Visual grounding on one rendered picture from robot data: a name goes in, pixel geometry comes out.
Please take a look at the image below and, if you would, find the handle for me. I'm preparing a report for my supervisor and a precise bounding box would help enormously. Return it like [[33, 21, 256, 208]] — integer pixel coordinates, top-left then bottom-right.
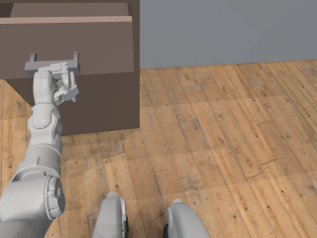
[[24, 51, 81, 77]]

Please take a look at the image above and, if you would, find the cabinet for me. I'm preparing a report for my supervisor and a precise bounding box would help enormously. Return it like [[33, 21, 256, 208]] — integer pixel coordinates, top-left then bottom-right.
[[0, 0, 141, 136]]

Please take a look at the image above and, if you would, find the drawer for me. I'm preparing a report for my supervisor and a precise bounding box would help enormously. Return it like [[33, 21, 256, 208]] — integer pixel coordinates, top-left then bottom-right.
[[0, 2, 135, 79]]

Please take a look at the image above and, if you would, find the robot thigh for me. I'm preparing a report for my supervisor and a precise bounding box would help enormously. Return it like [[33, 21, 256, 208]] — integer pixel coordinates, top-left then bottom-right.
[[166, 202, 212, 238], [92, 196, 127, 238]]

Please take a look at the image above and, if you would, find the robot left upper arm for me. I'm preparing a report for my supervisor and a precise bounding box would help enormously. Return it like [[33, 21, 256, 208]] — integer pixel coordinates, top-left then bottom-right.
[[0, 175, 65, 238]]

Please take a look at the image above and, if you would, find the left robot thigh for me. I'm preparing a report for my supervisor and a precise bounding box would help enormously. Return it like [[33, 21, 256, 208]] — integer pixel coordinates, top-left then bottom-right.
[[92, 196, 127, 238]]

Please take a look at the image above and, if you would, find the left robot forearm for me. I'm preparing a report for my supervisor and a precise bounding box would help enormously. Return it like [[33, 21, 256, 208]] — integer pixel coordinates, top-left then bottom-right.
[[0, 103, 63, 222]]

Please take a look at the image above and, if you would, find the left robot hand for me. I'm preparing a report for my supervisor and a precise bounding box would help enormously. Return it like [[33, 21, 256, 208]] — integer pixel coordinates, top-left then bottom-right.
[[33, 62, 79, 109]]

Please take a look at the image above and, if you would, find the right robot thigh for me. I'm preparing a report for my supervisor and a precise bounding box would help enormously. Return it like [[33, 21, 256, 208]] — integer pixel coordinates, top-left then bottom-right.
[[166, 202, 212, 238]]

